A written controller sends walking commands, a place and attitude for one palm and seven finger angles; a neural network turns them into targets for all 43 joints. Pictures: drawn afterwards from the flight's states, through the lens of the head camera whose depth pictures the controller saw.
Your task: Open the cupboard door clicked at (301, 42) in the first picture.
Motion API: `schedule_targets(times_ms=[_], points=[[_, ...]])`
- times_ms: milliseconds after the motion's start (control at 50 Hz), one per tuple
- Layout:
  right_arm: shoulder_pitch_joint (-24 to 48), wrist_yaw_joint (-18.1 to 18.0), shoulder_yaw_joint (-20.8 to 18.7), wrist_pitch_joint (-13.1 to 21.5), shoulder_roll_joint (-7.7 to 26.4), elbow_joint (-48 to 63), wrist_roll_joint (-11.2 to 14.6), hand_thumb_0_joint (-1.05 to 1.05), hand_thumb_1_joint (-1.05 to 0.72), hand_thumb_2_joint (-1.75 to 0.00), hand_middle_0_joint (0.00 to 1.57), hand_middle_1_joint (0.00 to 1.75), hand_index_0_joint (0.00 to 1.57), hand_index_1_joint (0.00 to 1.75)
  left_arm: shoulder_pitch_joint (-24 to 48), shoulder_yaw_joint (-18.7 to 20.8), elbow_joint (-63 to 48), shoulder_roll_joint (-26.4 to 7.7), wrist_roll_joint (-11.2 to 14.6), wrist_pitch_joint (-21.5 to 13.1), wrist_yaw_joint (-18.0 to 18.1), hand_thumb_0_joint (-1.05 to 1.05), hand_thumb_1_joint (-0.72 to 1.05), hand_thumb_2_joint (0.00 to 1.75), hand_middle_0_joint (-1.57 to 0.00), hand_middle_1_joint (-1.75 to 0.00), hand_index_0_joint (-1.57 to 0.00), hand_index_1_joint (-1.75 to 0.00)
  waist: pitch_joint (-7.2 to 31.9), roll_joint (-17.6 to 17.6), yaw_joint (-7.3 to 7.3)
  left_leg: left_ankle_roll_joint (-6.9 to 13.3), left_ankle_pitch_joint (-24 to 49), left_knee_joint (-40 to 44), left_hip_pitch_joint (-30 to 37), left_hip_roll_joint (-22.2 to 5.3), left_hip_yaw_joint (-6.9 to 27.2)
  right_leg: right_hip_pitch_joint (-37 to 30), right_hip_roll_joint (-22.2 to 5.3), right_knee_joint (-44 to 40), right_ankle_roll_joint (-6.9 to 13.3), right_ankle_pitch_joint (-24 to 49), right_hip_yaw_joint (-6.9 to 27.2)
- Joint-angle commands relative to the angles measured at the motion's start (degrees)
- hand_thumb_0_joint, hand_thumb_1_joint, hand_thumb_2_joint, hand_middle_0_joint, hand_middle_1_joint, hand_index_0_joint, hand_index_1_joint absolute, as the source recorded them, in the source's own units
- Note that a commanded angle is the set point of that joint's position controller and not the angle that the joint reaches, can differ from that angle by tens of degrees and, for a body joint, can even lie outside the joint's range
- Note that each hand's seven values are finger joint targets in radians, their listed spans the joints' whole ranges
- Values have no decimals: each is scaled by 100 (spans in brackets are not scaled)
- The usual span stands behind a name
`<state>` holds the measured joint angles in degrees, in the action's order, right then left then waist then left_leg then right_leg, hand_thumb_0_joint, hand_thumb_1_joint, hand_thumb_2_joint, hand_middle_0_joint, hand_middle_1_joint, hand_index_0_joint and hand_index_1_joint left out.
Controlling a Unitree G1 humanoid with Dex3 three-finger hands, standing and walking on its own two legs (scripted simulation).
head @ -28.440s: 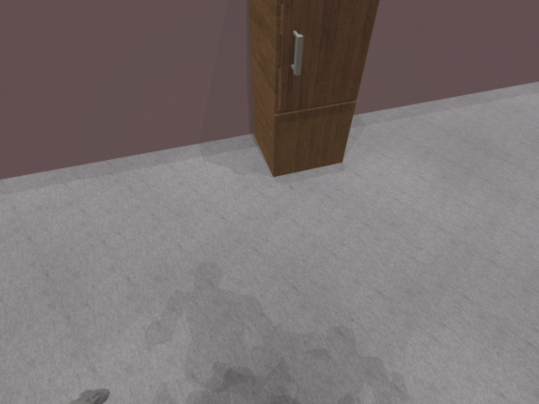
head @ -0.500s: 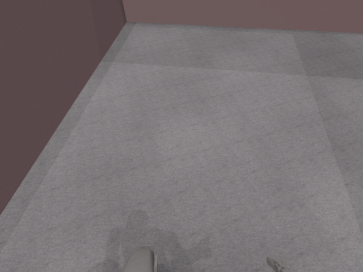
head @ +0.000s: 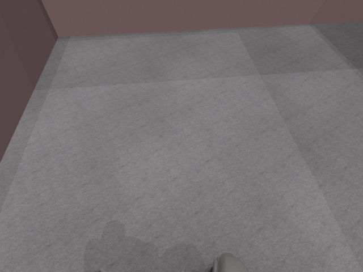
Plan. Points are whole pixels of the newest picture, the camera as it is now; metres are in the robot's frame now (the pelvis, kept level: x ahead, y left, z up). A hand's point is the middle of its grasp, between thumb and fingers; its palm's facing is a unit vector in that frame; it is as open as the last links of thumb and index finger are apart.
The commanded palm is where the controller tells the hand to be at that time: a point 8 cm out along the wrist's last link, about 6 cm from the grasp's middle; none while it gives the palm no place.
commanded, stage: walk to a spot facing it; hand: left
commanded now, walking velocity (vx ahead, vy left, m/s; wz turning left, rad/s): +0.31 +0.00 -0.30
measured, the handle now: out of the picture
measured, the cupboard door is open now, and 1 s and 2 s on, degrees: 46 46 46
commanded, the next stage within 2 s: turn to face it in 0.10 s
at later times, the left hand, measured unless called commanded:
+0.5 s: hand (133, 231) +0.25 +0.16 -0.20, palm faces +0.11 -0.98 -0.16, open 7.2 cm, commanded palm none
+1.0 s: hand (145, 210) +0.29 +0.12 -0.15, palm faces +0.36 -0.89 -0.28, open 7.4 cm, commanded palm none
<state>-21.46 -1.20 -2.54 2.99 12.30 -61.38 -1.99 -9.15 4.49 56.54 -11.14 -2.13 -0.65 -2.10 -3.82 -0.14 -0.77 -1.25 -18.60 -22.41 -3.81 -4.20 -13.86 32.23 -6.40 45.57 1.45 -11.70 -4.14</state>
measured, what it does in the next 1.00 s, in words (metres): walks ahead, turning left: right foot, then left foot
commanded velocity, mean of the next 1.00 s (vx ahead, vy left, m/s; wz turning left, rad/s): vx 0.04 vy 0.00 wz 0.48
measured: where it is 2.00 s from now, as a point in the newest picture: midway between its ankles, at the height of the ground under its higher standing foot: (206, 241)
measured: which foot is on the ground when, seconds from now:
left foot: down 0.00-0.10, up 0.12-0.42, down 0.44-0.84, up 0.86-1.00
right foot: up 0.00-0.08, down 0.10-0.46, up 0.48-0.82, down 0.84-1.00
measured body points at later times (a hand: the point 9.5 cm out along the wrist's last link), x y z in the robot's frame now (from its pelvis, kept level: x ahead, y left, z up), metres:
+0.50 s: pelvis +0.22 -0.02 -0.02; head +0.24 +0.00 +0.43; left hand +0.24 +0.21 -0.19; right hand +0.27 -0.26 -0.16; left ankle +0.28 +0.07 -0.74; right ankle +0.13 -0.14 -0.72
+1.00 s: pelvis +0.28 -0.09 +0.00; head +0.34 -0.10 +0.44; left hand +0.27 +0.17 -0.13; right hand +0.46 -0.31 -0.15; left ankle +0.23 +0.03 -0.66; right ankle +0.29 -0.20 -0.74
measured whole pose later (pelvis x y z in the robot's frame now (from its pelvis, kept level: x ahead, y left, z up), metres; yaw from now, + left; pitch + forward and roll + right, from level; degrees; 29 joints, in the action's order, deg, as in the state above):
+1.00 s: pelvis +0.28 -0.09 +0.00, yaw +23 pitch +1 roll +3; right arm -7.8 1.1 -5.4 -4.5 15.7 -53.7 -1.0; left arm -10.6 2.4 51.5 -10.3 -1.8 0.0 1.3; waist -4.7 0.9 -1.4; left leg -3.0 -24.6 -64.3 -31.2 -0.5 -1.8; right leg 13.2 -5.8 31.9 0.6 -19.6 -8.3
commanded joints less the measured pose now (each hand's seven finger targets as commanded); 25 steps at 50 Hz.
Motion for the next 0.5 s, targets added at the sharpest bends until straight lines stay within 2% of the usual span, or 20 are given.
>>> schedule_targets(times_ms=[0, 20, 40, 60, 80, 100, 120, 140, 160, 200, 240, 260, 320, 360, 380, 400, 420, 440, 460, 480], points=[[-224, 41, -75, 62, 708, 241, -16, 0, -90, -90, 20, 30, 20, 30, 85, -44, -333, -169, 38, -55, -55, 0, 90, 90, -20, -30, -20, -30, -103, 712, 146, 618, 1936, 602, -590, -1375, 440, -1110, 312, -624, 134, -5, -377], [-221, 44, -61, 44, 751, 221, 2, 0, -90, -90, 20, 30, 20, 30, -219, -28, -239, -296, 36, -84, -42, 0, 90, 90, -20, -30, -20, -30, 91, 598, 308, 536, 2608, 2, -556, -1300, 305, -1677, 467, -905, 214, -83, -507], [-144, 67, -61, 31, 757, 231, 32, 0, -90, -90, 20, 30, 20, 30, -1047, 20, 23, -502, 30, -152, -7, 0, 90, 90, -20, -30, -20, -30, 463, 238, 719, 366, 3089, -1163, -810, -1034, 75, -2766, 617, -1288, 347, -31, -478], [-176, 128, -17, 58, 525, 302, 122, 0, -90, -90, 20, 30, 20, 30, -1911, 171, 286, -1069, 9, -233, 74, 0, 90, 90, -20, -30, -20, -30, 1114, -841, 1061, 142, 2066, -2851, -2006, -585, -198, -4332, -421, -1732, 692, -340, 820], [-162, 93, 8, 94, 256, 520, 196, 0, -90, -90, 20, 30, 20, 30, -2341, 289, 399, -1613, 104, -247, 152, 0, 90, 90, -20, -30, -20, -30, 1568, -1969, 1038, -77, -1625, -4654, -3355, 167, 105, -5242, -1951, -2514, 1404, 645, 3285], [278, 76, -48, 74, 433, 561, 174, 0, -90, -90, 20, 30, 20, 30, -2107, 257, 361, -1615, 172, -242, 210, 0, 90, 90, -20, -30, -20, -30, 1418, -1439, 1035, -13, -1515, -5340, -3724, -59, 917, -4873, -1946, -2669, 1524, 1158, 3282], [573, 54, -65, 77, 370, 599, 171, 0, -90, -90, 20, 30, 20, 30, -1661, 181, 248, -1366, 168, -226, 247, 0, 90, 90, -20, -30, -20, -30, 981, -1039, 834, -22, -1032, -5521, -3849, -261, 1148, -4248, -1800, -2634, 1453, 1489, 2842], [539, 51, -64, 38, 325, 501, 142, 0, -90, -90, 20, 30, 20, 30, -1169, 90, 118, -1055, 174, -210, 287, 0, 90, 90, -20, -30, -20, -30, 704, -567, 551, -2, -656, -5150, -3515, -506, 1317, -3517, -1557, -2651, 1263, 1554, 2082], [367, 61, -32, -44, 150, 367, 101, 0, -90, -90, 20, 30, 20, 30, -836, 7, 50, -821, 154, -240, 293, 0, 90, 90, -20, -30, -20, -30, 492, -460, 290, -29, -444, -4718, -3052, -559, 1260, -2758, -1308, -2813, 1054, 1594, 1441], [-163, 69, 13, -211, -86, 132, 84, 0, -90, -90, 20, 30, 20, 30, -392, -87, -11, -570, 107, -299, 292, 0, 90, 90, -20, -30, -20, -30, 284, -664, -112, -104, -242, -3925, -2384, -463, 1115, -1907, -1032, -3046, 884, 1820, 660], [-382, 92, 49, -254, -258, 11, 108, 0, -90, -90, 20, 30, 20, 30, -299, -126, 58, -521, 105, -351, 284, 0, 90, 90, -20, -30, -20, -30, 372, -722, -252, -115, 83, -3312, -2107, -310, 1015, -1923, -845, -3044, 768, 2136, 171], [-326, 99, 59, -259, -277, 8, 117, 0, -90, -90, 20, 30, 20, 30, -297, -137, 87, -487, 130, -364, 275, 0, 90, 90, -20, -30, -20, -30, 328, -598, -244, -109, 270, -3000, -2075, -253, 942, -1945, -800, -3006, 725, 2285, -45], [118, 116, 59, -226, -291, 164, 126, 0, -90, -90, 20, 30, 20, 30, -394, -104, 167, -473, 126, -336, 302, 0, 90, 90, -20, -30, -20, -30, 162, -639, -95, -42, 485, -2125, -1999, -102, 832, -2201, -891, -2742, 629, 2462, -212], [135, 136, 21, -222, -184, 194, 110, 0, -90, -90, 20, 30, 20, 30, -327, -54, 168, -562, 126, -263, 340, 0, 90, 90, -20, -30, -20, -30, 112, -635, -168, -3, 824, -1567, -1714, -46, 821, -2278, -954, -2355, 459, 2226, -363], [65, 152, -6, -234, -59, 192, 87, 0, -90, -90, 20, 30, 20, 30, -362, -37, 146, -580, 135, -222, 352, 0, 90, 90, -20, -30, -20, -30, 149, -490, -199, 29, 1091, -1259, -1375, 6, 818, -2210, -913, -2001, 333, 2073, -444], [-171, 164, -60, -238, 175, 176, 65, 0, -90, -90, 20, 30, 20, 30, -435, -22, 114, -604, 143, -167, 355, 0, 90, 90, -20, -30, -20, -30, 348, -72, -311, 124, 2017, -1036, -748, -35, 991, -1906, -807, -1339, 153, 1596, -581], [-451, 136, -144, -224, 630, 226, 8, 0, -90, -90, 20, 30, 20, 30, -655, -18, 15, -463, 178, -101, 360, 0, 90, 90, -20, -30, -20, -30, 640, 1083, -371, 599, 3288, -635, -271, -831, 2217, -1346, -275, -254, -172, 146, -778], [-616, 84, -237, -259, 1037, 288, -21, 0, -90, -90, 20, 30, 20, 30, -715, -71, -107, -311, 225, -58, 360, 0, 90, 90, -20, -30, -20, -30, 736, 2060, -403, 1275, 4122, -79, -149, -1803, 3592, -786, 380, 1156, -357, -2727, -652], [-547, -20, -210, -291, 1096, 331, -15, 0, -90, -90, 20, 30, 20, 30, -399, -75, -282, -382, 179, 2, 366, 0, 90, 90, -20, -30, -20, -30, 853, 1661, -418, 1526, 3637, 228, -267, -1981, 4134, -425, 404, 1973, -347, -2781, 104], [-276, -59, -229, -295, 1080, 418, -6, 0, -90, -90, 20, 30, 20, 30, -208, -43, -306, -364, 151, 10, 364, 0, 90, 90, -20, -30, -20, -30, 907, 1490, -318, 1487, 2947, 298, -398, -1887, 4061, -106, 311, 2462, -364, -2422, 356]])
